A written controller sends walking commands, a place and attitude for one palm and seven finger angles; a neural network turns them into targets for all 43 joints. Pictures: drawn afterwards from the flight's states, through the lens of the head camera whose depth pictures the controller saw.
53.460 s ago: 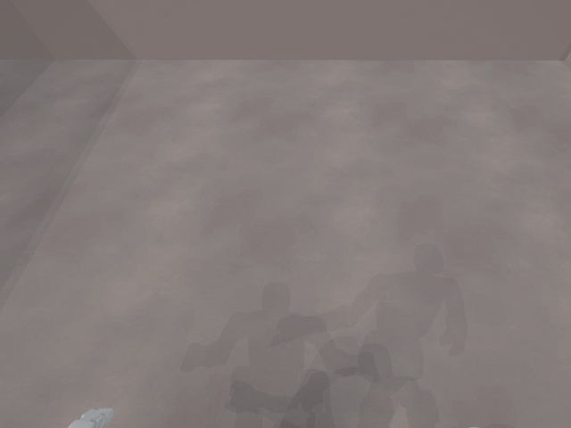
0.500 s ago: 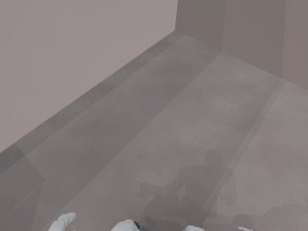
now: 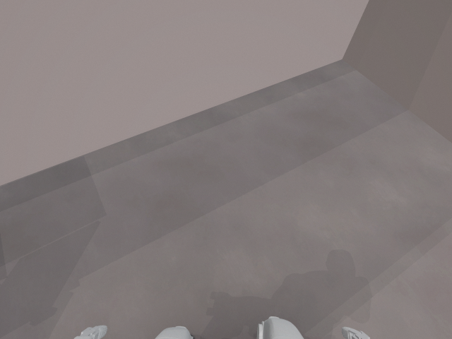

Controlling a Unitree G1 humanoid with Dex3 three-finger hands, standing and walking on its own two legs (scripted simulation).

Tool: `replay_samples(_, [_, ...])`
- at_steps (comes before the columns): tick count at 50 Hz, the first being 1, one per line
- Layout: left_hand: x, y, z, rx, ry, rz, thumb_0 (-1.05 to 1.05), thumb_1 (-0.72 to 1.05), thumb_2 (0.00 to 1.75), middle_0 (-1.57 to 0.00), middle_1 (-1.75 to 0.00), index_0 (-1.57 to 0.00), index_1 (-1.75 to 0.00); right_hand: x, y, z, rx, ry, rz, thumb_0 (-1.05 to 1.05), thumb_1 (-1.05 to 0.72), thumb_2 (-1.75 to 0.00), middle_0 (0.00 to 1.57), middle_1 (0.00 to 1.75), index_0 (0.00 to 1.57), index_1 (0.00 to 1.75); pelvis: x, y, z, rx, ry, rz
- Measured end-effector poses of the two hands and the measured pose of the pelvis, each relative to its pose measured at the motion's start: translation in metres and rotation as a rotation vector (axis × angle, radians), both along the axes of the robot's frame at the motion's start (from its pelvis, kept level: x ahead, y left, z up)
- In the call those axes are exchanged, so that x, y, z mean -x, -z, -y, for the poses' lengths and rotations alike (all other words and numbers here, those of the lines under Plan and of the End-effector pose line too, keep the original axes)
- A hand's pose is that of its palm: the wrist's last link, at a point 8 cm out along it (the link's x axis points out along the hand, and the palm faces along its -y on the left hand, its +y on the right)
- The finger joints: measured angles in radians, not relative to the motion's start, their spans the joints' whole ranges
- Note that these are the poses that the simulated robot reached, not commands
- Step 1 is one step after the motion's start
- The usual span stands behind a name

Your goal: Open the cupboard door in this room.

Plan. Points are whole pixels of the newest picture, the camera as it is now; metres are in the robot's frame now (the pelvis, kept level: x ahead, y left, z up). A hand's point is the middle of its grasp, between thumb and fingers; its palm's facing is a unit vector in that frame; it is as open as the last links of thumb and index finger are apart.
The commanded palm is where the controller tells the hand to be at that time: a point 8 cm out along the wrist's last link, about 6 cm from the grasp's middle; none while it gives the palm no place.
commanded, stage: turn to face it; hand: left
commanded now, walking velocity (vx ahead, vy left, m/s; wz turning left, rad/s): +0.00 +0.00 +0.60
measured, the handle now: out of the picture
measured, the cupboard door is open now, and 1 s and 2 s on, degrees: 44 44 44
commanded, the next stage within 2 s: none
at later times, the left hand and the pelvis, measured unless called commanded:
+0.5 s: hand out of the picture +0.00 +0.18 -0.18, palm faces +0.33 -0.92 -0.20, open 7.4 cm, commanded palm none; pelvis +0.00 -0.03 -0.01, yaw +19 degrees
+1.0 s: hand out of the picture -0.02 +0.16 -0.15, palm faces +0.55 -0.79 -0.27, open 7.4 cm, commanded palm none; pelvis +0.02 -0.06 +0.01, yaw +36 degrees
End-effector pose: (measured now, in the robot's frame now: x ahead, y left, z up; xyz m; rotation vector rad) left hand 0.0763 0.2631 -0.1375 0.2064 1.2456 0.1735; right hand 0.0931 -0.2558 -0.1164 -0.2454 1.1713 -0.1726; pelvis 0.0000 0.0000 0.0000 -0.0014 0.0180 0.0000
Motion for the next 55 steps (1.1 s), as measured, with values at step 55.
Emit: replay_samples(55, [0.155, -0.008, 0.089, 0.01, -0.658, 0.048, 0.01, 0.9, 0.9, -0.2, -0.3, -0.2, -0.3, -0.16, 0.001, -0.049, -0.018, -0.651, -0.047, 0.01, -0.91, -0.9, 0.2, 0.29, 0.2, 0.3, -0.019, -0.004, 0.057, -0.037, -0.7, 0.007])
